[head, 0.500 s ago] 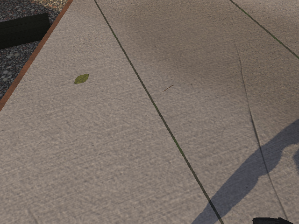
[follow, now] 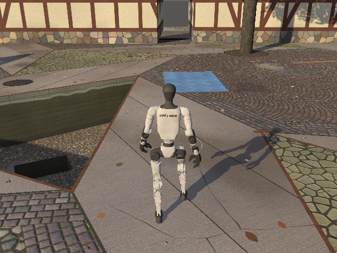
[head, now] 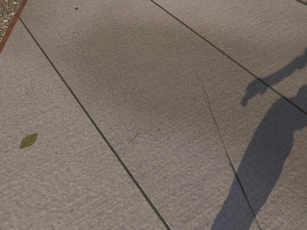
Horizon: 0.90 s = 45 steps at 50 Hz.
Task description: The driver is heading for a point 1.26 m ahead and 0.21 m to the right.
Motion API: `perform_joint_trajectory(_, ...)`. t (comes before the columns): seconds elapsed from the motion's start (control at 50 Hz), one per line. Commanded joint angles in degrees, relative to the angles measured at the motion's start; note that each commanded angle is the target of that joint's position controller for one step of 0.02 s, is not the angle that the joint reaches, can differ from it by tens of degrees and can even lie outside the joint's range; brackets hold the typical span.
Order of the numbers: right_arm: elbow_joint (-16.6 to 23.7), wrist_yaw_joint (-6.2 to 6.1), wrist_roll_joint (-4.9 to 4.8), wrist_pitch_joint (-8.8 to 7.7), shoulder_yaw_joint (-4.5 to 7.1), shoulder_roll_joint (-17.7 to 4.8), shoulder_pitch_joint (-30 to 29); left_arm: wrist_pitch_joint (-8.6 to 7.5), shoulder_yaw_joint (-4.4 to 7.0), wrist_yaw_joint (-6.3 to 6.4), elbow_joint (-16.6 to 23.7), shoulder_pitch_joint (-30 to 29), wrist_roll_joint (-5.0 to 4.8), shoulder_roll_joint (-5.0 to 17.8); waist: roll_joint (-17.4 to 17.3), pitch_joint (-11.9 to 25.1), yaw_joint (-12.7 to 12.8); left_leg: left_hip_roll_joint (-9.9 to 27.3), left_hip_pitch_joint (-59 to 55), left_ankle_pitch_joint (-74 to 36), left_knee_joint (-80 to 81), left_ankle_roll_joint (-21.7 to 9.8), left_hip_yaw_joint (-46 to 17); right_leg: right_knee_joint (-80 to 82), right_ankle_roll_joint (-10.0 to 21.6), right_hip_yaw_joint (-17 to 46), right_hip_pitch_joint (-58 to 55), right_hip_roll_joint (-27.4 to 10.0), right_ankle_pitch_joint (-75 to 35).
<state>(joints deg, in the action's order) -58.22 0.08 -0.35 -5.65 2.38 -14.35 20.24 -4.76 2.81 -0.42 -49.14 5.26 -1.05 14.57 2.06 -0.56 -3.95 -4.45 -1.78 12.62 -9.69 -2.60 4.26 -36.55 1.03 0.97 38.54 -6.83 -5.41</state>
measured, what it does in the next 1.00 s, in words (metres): walks ahead, turning right: right foot, then left foot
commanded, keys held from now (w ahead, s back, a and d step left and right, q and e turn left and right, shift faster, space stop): w+e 0.34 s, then w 0.66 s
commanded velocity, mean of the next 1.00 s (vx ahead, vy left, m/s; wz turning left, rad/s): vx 0.50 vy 0.00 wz -0.25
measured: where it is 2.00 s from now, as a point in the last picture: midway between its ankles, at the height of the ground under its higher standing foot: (186, 108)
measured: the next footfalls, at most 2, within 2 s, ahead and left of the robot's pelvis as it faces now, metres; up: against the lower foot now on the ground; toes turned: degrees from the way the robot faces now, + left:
right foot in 0.14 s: +0.27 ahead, -0.14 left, +0.00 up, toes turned -6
left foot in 0.66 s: +0.60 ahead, +0.01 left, +0.00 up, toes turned -15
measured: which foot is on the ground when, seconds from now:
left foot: down 0.00-0.16, up 0.18-0.64, down 0.66-1.00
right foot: up 0.00-0.12, down 0.14-0.68, up 0.70-1.00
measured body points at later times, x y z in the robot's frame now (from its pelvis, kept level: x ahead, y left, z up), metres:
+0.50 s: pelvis +0.30 -0.07 +0.00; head +0.32 -0.09 +0.45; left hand +0.40 +0.20 -0.11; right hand +0.44 -0.35 -0.10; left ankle +0.53 +0.07 -0.69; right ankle +0.23 -0.13 -0.74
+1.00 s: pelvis +0.59 -0.08 +0.00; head +0.62 -0.08 +0.45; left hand +0.83 +0.11 -0.10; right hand +0.53 -0.35 -0.12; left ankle +0.56 +0.02 -0.74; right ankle +0.71 -0.30 -0.69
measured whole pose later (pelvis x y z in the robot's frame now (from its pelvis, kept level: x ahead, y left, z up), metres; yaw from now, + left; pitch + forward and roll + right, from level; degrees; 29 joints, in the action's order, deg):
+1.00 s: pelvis +0.59 -0.08 +0.00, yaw -15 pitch +2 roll +1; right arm -52.3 0.8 -0.7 -5.2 2.4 -15.0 20.0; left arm -4.3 2.8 -0.1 -42.6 7.8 -0.3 15.8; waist 2.4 -0.8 -4.3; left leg -4.1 3.0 11.3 -12.3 -3.5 1.5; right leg -39.7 -0.2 2.6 38.3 -6.6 -0.2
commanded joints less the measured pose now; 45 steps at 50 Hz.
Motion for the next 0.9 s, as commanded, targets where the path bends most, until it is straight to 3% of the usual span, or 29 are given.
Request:
perform_joint_trajectory(0.02,1.2,-0.52,-0.26,0.02,1.86,-9.1,1.7,-0.6,-0.09,-1.27,5.5,-6.8,-0.49,2.6,-3.6,-5.0,-0.3,18.2,0.2,-13.1,3.1,-8.1,-4.1,3.5,1.5,0.0,0.9,1.2,0.4)
perform_joint_trajectory(0.06,1.1,-0.66,-0.24,0.87,2.17,-9.5,1.7,-0.71,-0.01,-2.19,7.0,-7.9,-0.47,3.3,-3.8,-4.7,0.1,19.7,-4.6,-17.9,-0.2,-7.0,-3.0,4.5,3.2,-0.5,1.6,2.1,5.4)
perform_joint_trajectory(0.1,2.1,-0.86,-0.09,1.65,2.56,-10.9,-0.1,-0.67,0.78,-2.78,7.4,-4.6,-0.3,5.2,-5.7,-1.5,2.7,19.7,-6.2,-35.9,-7.7,-5.6,-0.9,4.5,5.1,-3.7,-5.3,5.1,10.9)
perform_joint_trajectory(0.12,2.7,-1.04,0.11,2.26,2.6,-11.1,-1.3,-0.53,1.95,-2.81,6.1,1.8,-0.22,7.1,-6.1,2.6,6.3,18.3,-5.2,-46.1,-16.9,-4.4,1.1,5.3,6.4,-5.8,-14.1,7.7,11.3)
perform_joint_trajectory(0.14,3.8,-1.45,0.56,2.69,2.13,-10.3,-1.2,-0.28,3.82,-2.41,3.7,11.3,-0.36,10.5,-4.8,8.1,10.3,15.7,1.1,-46.3,-30.1,-2.4,3.5,5.9,8.3,-4.4,-28.0,8.8,9.8)
perform_joint_trajectory(0.16,6.3,-1.16,1.44,1.8,0.46,-5.9,2.9,0.09,5.77,-1.7,2.9,19.6,0.31,17.3,5.6,16.5,10.2,9.8,23.4,-25.7,-52.9,1.3,4.7,6.2,16.7,19.1,-51.6,-5.0,12.5)
perform_joint_trajectory(0.18,6.4,-0.23,1.4,-0.48,-0.92,-2.9,3.8,0.12,5.2,-1.74,3.1,19.9,-0.46,16.1,12.0,22.4,8.7,-0.2,39.8,17.6,-67.3,3.1,-3.9,17.9,23.7,46.0,-62.7,-13.7,20.5)
perform_joint_trajectory(0.2,7.6,0.7,-0.75,-2.63,0.57,-8.6,-1.3,0.06,3.87,-1.6,3.2,18.7,-0.02,12.0,8.5,18.0,10.2,3.9,46.5,16.4,-70.9,1.1,-10.8,19.8,20.2,41.7,-60.4,-12.0,23.2)
perform_joint_trajectory(0.22,9.3,0.91,-2.0,-3.7,0.66,-9.6,-6.0,-0.06,3.32,-1.3,4.3,15.2,0.37,9.8,4.8,11.3,9.4,6.7,47.7,11.7,-68.9,-0.2,-10.0,20.0,17.8,32.9,-52.9,-9.7,19.5)
perform_joint_trajectory(0.24,9.6,0.58,-1.31,-3.93,0.74,-9.1,-7.9,-0.19,2.86,-1.36,5.4,11.2,0.67,8.6,-1.4,6.4,7.1,8.9,45.5,8.0,-63.3,-0.2,-9.4,21.1,16.4,26.5,-43.5,-7.4,13.0)
perform_joint_trajectory(0.26,9.4,0.08,-0.15,-3.32,1.37,-9.4,-8.0,-0.29,2.26,-1.3,6.6,8.4,1.12,6.9,-2.9,4.4,5.0,10.8,41.3,5.5,-58.4,0.1,-9.4,22.6,15.2,22.1,-37.0,-5.5,8.0)
perform_joint_trajectory(0.28,9.8,-0.02,0.31,-2.53,1.48,-8.9,-7.3,-0.28,2.28,-1.21,7.3,7.3,1.44,7.3,-1.0,3.6,3.5,11.2,38.0,5.0,-56.2,0.9,-9.6,23.8,15.8,21.3,-32.5,-4.8,4.7)
perform_joint_trajectory(0.34,11.2,-0.42,1.24,-0.91,1.46,-6.9,-8.7,-0.4,2.8,-0.34,7.3,8.8,0.57,9.0,-0.5,1.8,2.7,10.6,36.6,0.8,-47.4,3.9,-8.0,25.8,16.0,16.1,-26.7,-2.4,0.3)
perform_joint_trajectory(0.44,14.1,0.13,0.99,-1.12,0.45,-4.1,-18.6,-0.13,2.77,0.98,5.5,13.9,0.19,9.2,1.6,0.2,6.7,7.8,32.3,-20.1,-25.3,4.9,-5.8,26.1,11.5,9.3,-24.5,1.5,3.8)
perform_joint_trajectory(0.5,15.8,0.63,0.2,-1.45,0.45,-5.0,-22.8,-0.25,2.69,0.82,3.7,16.7,0.07,9.3,2.5,-1.3,8.5,7.2,32.1,-23.0,-20.8,3.8,-6.3,25.7,10.9,11.4,-27.8,-0.6,7.4)
perform_joint_trajectory(0.56,17.5,1.37,0.2,-2.05,0.76,-6.7,-25.0,0.38,2.8,1.11,2.5,18.5,0.1,9.4,2.3,-2.0,8.6,7.1,35.8,-17.0,-17.7,1.7,-7.1,21.8,10.6,14.3,-36.7,-4.1,3.9)
perform_joint_trajectory(0.6,17.6,1.67,0.16,-2.41,1.04,-7.6,-23.6,1.02,3.08,1.45,2.2,18.4,0.25,10.2,3.2,-1.6,7.4,6.5,34.2,-11.6,-16.8,0.2,-6.4,19.0,9.9,15.4,-40.4,-5.6,-2.5)
perform_joint_trajectory(0.62,16.9,1.63,0.14,-2.58,1.5,-8.5,-20.5,1.33,3.12,1.5,2.4,17.6,0.29,10.4,3.7,0.0,5.6,5.2,29.6,-9.7,-15.8,-0.9,-4.9,15.7,9.2,14.7,-41.0,-4.8,-10.4)
perform_joint_trajectory(0.64,15.0,1.38,0.26,-2.69,2.49,-10.2,-13.8,1.59,2.73,1.44,2.9,16.7,0.56,9.7,3.2,4.6,2.2,4.4,19.8,-11.1,-14.8,-2.7,-3.9,8.4,8.0,12.6,-40.0,-2.0,-18.2)
perform_joint_trajectory(0.66,13.3,1.12,0.9,-2.71,3.3,-12.8,-4.1,1.6,1.77,1.33,4.2,15.7,1.21,8.0,1.0,12.6,-2.1,11.1,4.0,-13.2,-17.8,-6.4,-10.5,-5.0,6.2,10.2,-32.1,1.0,-12.9)
perform_joint_trajectory(0.68,11.6,0.99,1.09,-1.97,4.9,-17.5,4.1,0.65,0.35,0.85,4.2,23.1,0.6,3.4,-12.3,21.4,-1.4,23.5,-19.5,-5.7,-16.9,-15.4,-32.7,-26.4,1.3,4.9,-9.9,10.0,9.7)
perform_joint_trajectory(0.7,10.2,1.49,-0.36,-1.53,3.9,-13.4,5.5,-0.15,0.24,0.77,3.9,23.1,-0.09,4.7,-17.0,21.4,-2.0,27.0,-21.9,4.4,-9.0,-16.6,-46.2,-34.5,1.0,8.0,0.8,11.5,38.4)
perform_joint_trajectory(0.72,11.1,1.44,-0.92,-1.37,2.86,-10.2,1.4,-0.6,1.38,0.6,5.0,17.6,-1.18,9.4,-11.3,12.0,-2.0,25.3,-14.4,10.6,-7.4,-13.6,-40.6,-37.9,1.7,9.1,5.5,7.9,35.4)
perform_joint_trajectory(0.74,12.3,1.31,-0.41,-0.97,2.3,-8.8,-3.3,-0.72,1.36,0.61,6.2,13.2,-1.05,9.6,-6.4,6.2,-0.7,23.1,-5.8,8.3,-5.9,-11.6,-33.5,-36.2,1.8,6.4,5.1,4.7,30.1)
perform_joint_trajectory(0.76,12.8,1.44,0.13,-0.78,1.75,-7.5,-6.3,-0.73,1.47,0.65,6.8,10.8,-0.11,9.0,-4.3,1.7,0.7,20.9,1.8,3.4,-3.7,-11.2,-28.7,-32.3,1.5,4.9,3.9,2.8,26.7)
perform_joint_trajectory(0.78,13.0,1.51,0.73,-0.93,1.32,-6.5,-7.7,-0.45,1.75,0.71,6.8,11.1,0.49,8.4,-5.4,0.7,2.5,19.0,6.2,-1.2,-2.2,-10.6,-25.3,-29.2,1.3,4.8,0.9,1.0,24.2)
perform_joint_trajectory(0.82,12.5,1.64,0.72,-1.09,1.35,-6.9,-7.9,0.23,1.36,0.7,6.3,13.2,0.54,5.9,-7.1,0.9,4.0,17.0,10.4,-7.4,0.1,-10.9,-20.5,-25.9,0.5,3.5,-2.7,0.1,22.3)
perform_joint_trajectory(0.9,10.8,0.87,0.08,-1.03,2.1,-9.7,-5.5,0.27,0.78,0.9,8.5,7.5,1.08,4.6,-5.5,-0.3,3.2,15.9,10.6,-17.4,2.3,-11.2,-13.8,-14.4,-1.5,1.9,-0.1,-0.7,12.4)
